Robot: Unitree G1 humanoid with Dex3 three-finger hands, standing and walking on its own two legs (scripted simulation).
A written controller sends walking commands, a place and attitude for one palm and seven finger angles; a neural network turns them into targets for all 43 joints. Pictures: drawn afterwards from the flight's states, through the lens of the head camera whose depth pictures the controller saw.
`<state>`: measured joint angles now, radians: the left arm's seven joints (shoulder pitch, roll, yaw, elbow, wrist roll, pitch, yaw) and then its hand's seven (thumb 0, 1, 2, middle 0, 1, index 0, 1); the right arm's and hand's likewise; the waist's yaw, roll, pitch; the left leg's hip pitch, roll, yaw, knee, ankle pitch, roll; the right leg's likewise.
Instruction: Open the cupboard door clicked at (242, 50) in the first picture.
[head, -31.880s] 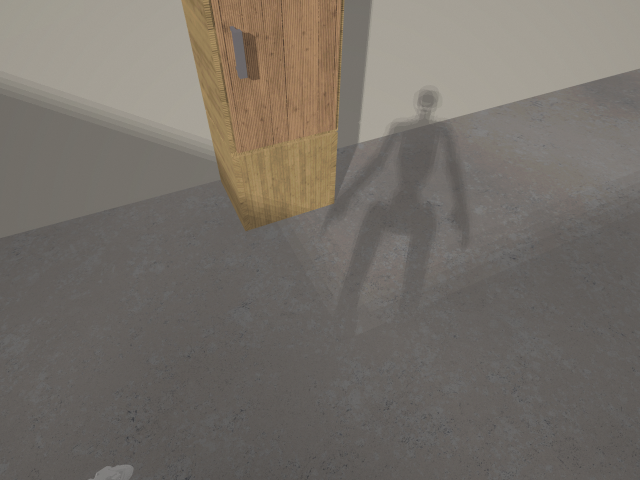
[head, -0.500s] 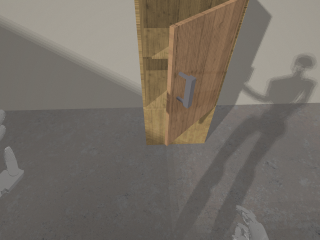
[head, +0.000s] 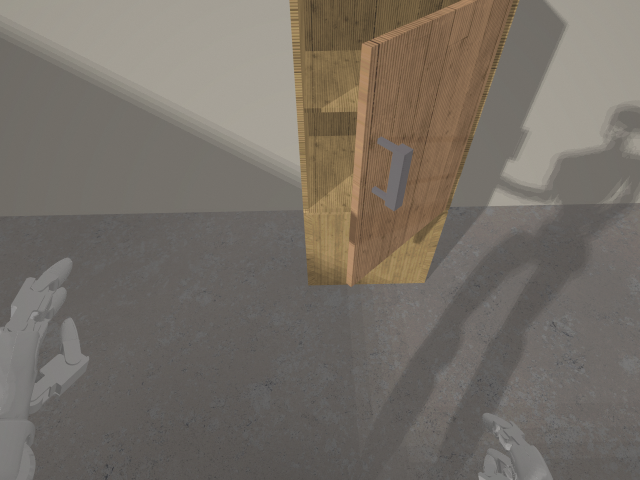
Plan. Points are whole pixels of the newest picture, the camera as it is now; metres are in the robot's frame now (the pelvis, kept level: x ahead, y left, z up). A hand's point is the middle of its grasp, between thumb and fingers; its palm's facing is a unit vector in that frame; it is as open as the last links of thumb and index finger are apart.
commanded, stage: let the arm hang, fingers relaxed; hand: left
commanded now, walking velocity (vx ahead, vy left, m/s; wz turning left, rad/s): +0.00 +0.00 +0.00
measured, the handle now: (388, 173) +0.63 -0.07 +0.01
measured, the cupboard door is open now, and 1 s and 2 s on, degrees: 42 42 42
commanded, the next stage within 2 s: look to check the result in 1.04 s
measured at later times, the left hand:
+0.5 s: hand out of the picture -0.03 +0.17 -0.17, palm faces +0.03 -0.98 -0.21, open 7.2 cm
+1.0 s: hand out of the picture +0.00 +0.15 -0.17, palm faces +0.04 -0.98 -0.18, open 7.3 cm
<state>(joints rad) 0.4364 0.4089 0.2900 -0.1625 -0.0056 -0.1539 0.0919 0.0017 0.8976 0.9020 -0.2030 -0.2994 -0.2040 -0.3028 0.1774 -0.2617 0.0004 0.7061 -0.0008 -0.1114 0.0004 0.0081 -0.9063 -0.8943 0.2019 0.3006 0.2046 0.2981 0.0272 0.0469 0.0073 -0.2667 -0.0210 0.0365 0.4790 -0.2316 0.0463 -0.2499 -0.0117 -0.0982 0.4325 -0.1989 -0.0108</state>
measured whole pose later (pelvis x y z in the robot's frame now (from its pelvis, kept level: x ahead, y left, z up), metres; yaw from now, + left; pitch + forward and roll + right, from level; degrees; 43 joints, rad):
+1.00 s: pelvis +0.01 -0.01 +0.00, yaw -1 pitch -1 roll +0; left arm 0.27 0.13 0.01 1.15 0.00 -0.01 0.03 0.01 0.93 0.90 -0.20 -0.30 -0.20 -0.30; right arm 0.29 -0.12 0.02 1.16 -0.02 0.00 -0.03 0.00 -0.91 -0.89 0.20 0.30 0.20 0.30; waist 0.00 0.00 0.04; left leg -0.17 -0.02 0.05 0.40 -0.21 0.03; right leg -0.18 -0.01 -0.09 0.42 -0.21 -0.02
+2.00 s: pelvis +0.03 -0.01 +0.00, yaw -5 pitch +0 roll +0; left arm 0.26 0.14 0.05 1.11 0.01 0.03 0.02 0.00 0.91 0.90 -0.20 -0.30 -0.20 -0.30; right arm 0.23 -0.15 -0.01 1.11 -0.02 0.02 -0.05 0.00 -0.92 -0.89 0.20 0.30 0.20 0.30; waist 0.01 0.00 0.08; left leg -0.17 0.00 0.12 0.47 -0.30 0.03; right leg -0.23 0.01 -0.01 0.51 -0.28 -0.02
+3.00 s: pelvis +0.07 -0.01 +0.00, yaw -38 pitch +2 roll -2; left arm 0.15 0.29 0.10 0.91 0.02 0.06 -0.03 0.00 0.91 0.90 -0.19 -0.30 -0.20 -0.30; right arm 0.22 -0.19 -0.01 0.88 -0.03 0.01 -0.04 0.00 -0.91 -0.89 0.20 0.30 0.21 0.30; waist 0.03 -0.02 0.13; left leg -0.20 0.09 0.11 0.47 -0.30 0.00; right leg -0.49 -0.02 -0.01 1.01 -0.43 0.07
